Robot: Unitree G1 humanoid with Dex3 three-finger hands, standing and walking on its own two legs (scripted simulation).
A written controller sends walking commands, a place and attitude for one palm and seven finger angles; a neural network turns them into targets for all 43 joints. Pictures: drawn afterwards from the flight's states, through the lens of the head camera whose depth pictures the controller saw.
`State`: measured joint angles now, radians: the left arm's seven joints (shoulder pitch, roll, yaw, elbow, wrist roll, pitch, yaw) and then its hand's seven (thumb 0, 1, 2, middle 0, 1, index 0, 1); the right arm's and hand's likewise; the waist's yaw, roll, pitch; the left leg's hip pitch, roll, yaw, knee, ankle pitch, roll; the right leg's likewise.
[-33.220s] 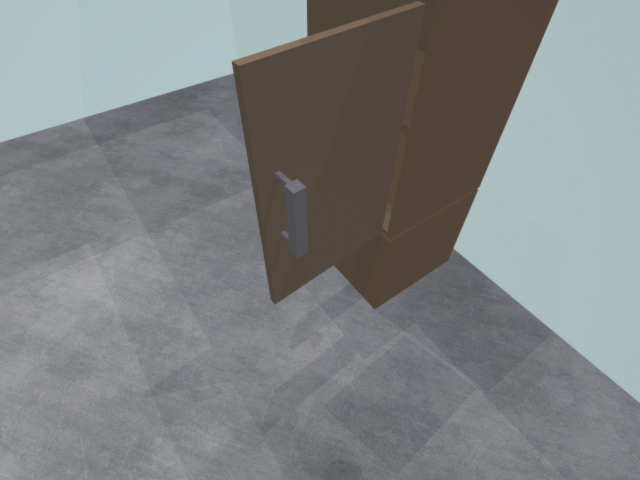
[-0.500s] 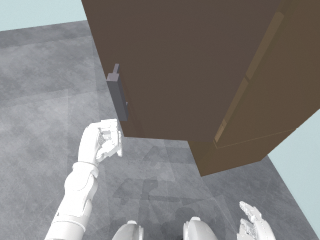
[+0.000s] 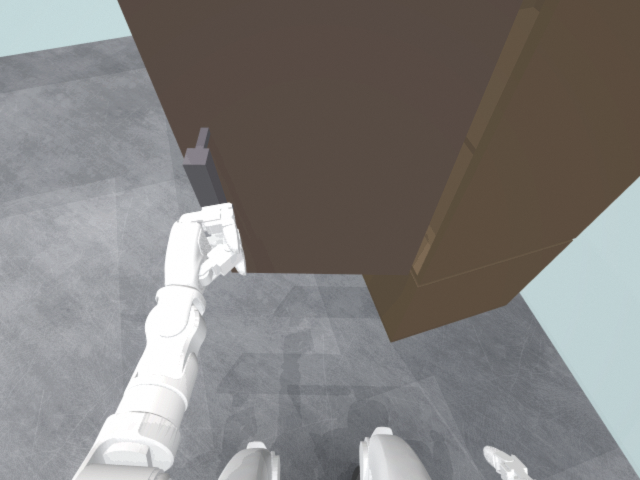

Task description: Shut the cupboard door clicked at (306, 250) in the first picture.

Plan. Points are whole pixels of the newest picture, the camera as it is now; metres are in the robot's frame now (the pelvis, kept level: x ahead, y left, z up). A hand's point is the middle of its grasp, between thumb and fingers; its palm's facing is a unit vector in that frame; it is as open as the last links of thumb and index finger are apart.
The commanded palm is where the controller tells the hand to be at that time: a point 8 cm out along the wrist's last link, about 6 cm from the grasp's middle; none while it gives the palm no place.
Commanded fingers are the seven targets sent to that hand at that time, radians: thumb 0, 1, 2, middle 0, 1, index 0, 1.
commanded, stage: bring the fist close to the handle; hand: left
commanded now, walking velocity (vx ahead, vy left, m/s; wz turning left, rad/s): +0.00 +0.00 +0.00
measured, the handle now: (215, 188) +0.49 +0.14 +0.04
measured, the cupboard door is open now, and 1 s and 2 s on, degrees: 71 61 50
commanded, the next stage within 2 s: push the door shut along its arc in 0.14 s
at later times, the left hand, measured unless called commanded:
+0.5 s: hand (231, 239) +0.40 +0.11 +0.05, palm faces -0.10 -0.99 -0.04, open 3.1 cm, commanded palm +0.39 +0.16 +0.05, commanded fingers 0.00 0.90 0.90 -1.30 -1.50 -1.30 -1.50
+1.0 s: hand (237, 199) +0.47 +0.11 +0.05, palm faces -0.22 -0.97 -0.06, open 3.2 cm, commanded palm +0.47 +0.14 +0.05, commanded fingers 0.00 0.90 0.90 -1.30 -1.50 -1.30 -1.50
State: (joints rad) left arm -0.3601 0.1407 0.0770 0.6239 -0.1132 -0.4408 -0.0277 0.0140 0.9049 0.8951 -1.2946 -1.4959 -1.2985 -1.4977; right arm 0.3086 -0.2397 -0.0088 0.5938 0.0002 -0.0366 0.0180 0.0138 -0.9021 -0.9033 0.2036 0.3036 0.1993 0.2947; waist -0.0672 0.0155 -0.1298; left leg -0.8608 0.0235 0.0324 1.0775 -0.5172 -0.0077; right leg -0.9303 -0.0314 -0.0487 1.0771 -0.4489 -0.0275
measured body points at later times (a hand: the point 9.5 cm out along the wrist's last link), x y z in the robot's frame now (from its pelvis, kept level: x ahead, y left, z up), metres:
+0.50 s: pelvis -0.01 +0.00 +0.00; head +0.08 +0.00 +0.44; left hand +0.40 +0.17 +0.05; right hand +0.11 -0.25 -0.12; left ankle +0.00 +0.13 -0.66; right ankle +0.04 -0.10 -0.66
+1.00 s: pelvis -0.03 +0.01 -0.03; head +0.10 +0.02 +0.41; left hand +0.47 +0.16 +0.05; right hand +0.00 -0.25 -0.14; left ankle +0.00 +0.13 -0.66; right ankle +0.04 -0.10 -0.66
